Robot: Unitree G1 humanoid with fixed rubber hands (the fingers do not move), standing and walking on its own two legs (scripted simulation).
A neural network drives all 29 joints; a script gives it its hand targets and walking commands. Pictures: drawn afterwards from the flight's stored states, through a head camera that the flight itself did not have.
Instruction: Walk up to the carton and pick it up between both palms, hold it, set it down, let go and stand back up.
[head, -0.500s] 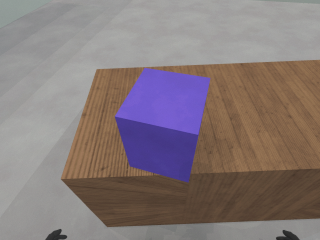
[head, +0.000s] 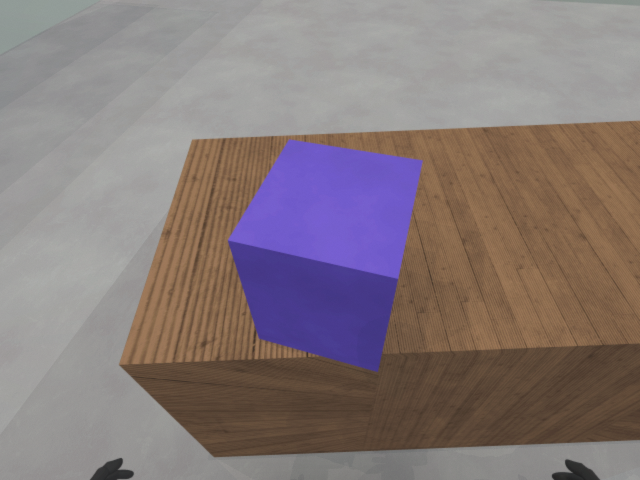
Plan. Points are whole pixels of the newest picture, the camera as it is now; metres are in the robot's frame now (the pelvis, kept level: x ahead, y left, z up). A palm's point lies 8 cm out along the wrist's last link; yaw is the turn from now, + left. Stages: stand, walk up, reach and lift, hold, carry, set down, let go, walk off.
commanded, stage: walk up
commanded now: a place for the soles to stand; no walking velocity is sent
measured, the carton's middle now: (333, 257) +0.43 +0.00 +0.01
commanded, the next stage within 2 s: reach and lift in 0.16 s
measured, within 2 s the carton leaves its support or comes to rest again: neither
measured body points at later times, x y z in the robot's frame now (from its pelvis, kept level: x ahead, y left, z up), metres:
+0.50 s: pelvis +0.01 +0.00 +0.00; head +0.04 +0.00 +0.44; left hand +0.22 +0.28 -0.07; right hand +0.16 -0.31 -0.09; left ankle +0.05 +0.14 -0.73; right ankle -0.01 -0.13 -0.73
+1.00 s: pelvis -0.02 +0.00 +0.00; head -0.03 +0.01 +0.45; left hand +0.17 +0.29 -0.05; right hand +0.15 -0.24 -0.05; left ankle +0.05 +0.14 -0.73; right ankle -0.01 -0.13 -0.73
